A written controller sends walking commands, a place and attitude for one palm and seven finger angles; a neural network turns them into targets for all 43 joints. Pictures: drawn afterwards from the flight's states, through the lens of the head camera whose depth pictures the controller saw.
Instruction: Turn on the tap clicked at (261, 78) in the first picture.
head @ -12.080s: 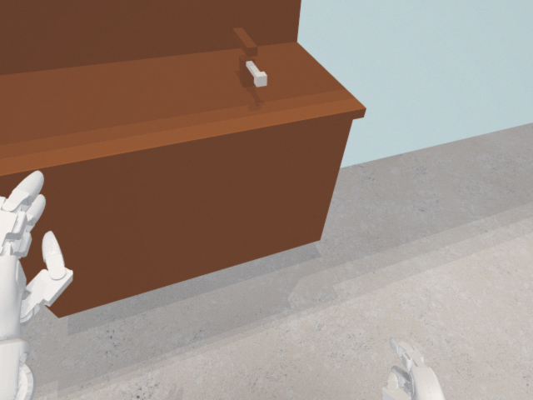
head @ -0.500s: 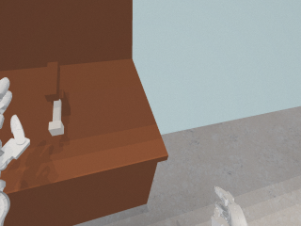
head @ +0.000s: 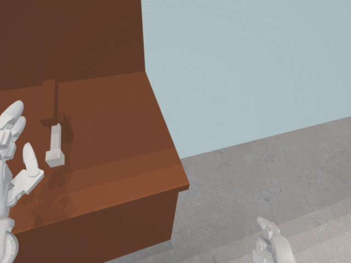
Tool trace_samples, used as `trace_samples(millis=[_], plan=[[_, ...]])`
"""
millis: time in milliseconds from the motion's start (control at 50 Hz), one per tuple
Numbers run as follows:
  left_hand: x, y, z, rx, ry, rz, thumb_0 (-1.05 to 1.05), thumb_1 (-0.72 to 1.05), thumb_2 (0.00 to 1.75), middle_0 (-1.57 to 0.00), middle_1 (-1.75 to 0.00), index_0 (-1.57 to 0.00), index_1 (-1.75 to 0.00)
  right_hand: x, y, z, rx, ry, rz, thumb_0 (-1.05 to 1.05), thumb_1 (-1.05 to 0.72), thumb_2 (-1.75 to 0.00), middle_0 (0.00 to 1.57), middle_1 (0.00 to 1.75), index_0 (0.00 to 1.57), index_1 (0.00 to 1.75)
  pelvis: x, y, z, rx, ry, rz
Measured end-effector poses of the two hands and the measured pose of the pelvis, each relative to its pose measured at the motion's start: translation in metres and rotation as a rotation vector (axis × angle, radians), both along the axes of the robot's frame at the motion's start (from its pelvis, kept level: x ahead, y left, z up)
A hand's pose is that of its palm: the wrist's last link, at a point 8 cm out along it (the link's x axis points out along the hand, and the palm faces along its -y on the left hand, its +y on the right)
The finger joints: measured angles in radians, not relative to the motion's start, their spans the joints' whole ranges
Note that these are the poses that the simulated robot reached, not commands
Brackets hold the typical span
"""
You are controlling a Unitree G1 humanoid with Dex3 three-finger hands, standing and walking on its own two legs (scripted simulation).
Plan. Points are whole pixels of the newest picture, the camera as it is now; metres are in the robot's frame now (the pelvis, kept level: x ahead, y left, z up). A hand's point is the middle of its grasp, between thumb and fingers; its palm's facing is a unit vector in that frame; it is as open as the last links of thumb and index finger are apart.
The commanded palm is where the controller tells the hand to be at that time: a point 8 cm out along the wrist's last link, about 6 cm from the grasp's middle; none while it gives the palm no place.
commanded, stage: look again from close up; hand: left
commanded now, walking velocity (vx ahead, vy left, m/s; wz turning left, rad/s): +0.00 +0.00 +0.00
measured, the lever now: (55, 158) +0.30 +0.29 +0.07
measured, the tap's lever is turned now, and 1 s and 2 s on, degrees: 0 0 0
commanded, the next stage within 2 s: turn the palm inward beside the body in 0.22 s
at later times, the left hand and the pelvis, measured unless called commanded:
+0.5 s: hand (30, 152) +0.23 +0.26 +0.19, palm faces +0.44 -0.86 -0.25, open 7.4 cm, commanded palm +0.15 +0.27 +0.17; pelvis -0.02 -0.02 +0.00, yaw +0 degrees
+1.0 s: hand (73, 185) +0.21 +0.20 +0.13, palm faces +0.44 -0.84 -0.31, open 7.4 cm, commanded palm +0.15 +0.25 +0.15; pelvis +0.00 -0.07 -0.02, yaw +3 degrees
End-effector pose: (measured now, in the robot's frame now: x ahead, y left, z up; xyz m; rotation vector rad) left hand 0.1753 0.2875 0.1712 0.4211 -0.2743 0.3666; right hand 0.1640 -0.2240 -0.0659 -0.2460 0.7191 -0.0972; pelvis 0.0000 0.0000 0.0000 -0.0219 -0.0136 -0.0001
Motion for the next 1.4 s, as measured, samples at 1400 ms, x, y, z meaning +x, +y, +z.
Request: trace_samples(millis=[1400], plan=[[-0.02,-0.043,-0.038,-0.199,0.106,0.141,0.02,0.89,0.9,-0.2,-0.3,-0.21,-0.3,0.04,-0.036,-0.028,0.022,-0.096,0.071,0.01,-0.9,-0.9,0.2,0.3,0.2,0.3,0.016,-0.043,-0.023,0.028,0.063,0.043]])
